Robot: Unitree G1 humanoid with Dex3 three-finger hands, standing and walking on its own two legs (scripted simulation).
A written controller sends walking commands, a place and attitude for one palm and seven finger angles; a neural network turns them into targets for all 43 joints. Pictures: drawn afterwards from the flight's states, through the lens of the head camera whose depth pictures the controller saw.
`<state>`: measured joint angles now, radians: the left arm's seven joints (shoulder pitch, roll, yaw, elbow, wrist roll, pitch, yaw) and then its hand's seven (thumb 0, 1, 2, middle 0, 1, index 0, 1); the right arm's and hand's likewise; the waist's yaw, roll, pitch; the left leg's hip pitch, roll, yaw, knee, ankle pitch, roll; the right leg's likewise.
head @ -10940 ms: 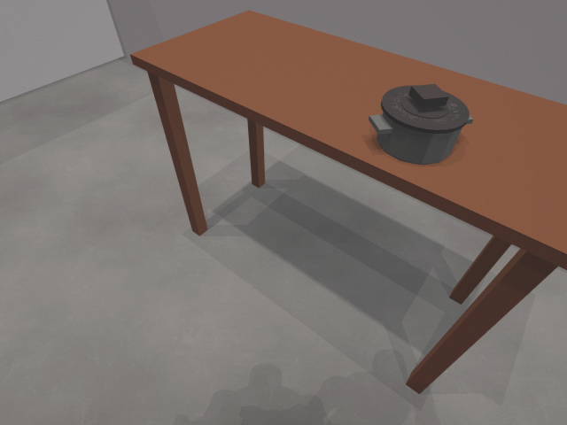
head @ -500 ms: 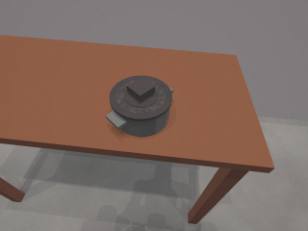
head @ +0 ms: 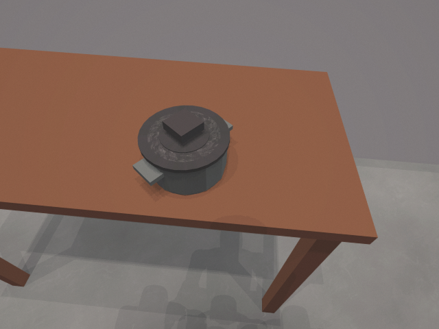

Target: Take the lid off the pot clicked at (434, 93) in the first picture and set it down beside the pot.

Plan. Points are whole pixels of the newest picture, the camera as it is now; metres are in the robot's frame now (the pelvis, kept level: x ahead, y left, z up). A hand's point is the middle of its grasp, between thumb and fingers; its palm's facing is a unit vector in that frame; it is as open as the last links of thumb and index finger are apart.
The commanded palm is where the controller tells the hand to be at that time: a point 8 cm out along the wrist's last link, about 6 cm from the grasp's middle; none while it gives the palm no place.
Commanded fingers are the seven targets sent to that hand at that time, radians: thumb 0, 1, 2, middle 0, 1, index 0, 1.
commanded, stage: look again from close up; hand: left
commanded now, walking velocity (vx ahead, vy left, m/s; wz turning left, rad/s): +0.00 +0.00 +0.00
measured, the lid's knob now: (183, 125) +0.42 +0.10 +0.15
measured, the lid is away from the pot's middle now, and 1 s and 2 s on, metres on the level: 0.00 0.00 0.00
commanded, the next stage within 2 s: lift the closed hand beside the body in 0.22 s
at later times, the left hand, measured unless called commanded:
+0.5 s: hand out of the picture +0.13 +0.19 -0.07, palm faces +0.15 -0.94 -0.31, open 6.7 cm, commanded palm +0.08 +0.23 -0.02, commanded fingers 0.00 0.90 0.90 -0.64 -0.78 -0.64 -0.78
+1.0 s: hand out of the picture +0.10 +0.23 +0.07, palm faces +0.29 -0.87 -0.39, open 3.0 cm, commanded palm +0.04 +0.27 +0.11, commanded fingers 0.00 0.90 0.90 -1.30 -1.50 -1.30 -1.50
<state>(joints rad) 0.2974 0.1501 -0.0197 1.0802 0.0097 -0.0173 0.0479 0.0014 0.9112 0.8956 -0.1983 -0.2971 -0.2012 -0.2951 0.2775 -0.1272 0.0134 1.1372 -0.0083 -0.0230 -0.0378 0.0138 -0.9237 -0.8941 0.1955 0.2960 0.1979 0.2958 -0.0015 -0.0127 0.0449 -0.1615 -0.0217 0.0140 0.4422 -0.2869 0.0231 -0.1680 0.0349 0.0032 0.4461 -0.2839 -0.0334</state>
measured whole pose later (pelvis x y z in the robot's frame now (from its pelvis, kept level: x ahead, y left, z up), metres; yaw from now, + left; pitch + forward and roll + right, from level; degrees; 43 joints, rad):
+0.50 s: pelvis +0.00 +0.01 +0.00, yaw +2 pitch +0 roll +0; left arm 0.48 0.19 -0.04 0.26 0.00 0.02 0.15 0.04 0.96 0.90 -0.30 -0.41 -0.31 -0.41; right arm 0.31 -0.24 -0.02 0.89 0.03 -0.22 -0.03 0.03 -0.94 -0.89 0.20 0.30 0.20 0.30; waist -0.01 0.05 -0.03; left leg -0.17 -0.05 -0.02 0.46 -0.28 0.03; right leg -0.16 0.01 -0.03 0.46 -0.30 -0.02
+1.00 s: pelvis -0.03 +0.00 +0.00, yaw +2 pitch -3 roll -1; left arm 0.70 0.29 0.16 -0.35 -0.03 -0.08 0.07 0.01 0.90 0.90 -1.21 -1.40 -1.21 -1.40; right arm 0.22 -0.18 0.02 0.62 0.01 -0.17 -0.06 0.02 -0.91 -0.89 0.20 0.30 0.20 0.30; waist 0.06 0.05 -0.01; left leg -0.17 -0.02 -0.02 0.50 -0.27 0.02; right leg -0.15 0.04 -0.04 0.46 -0.25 -0.03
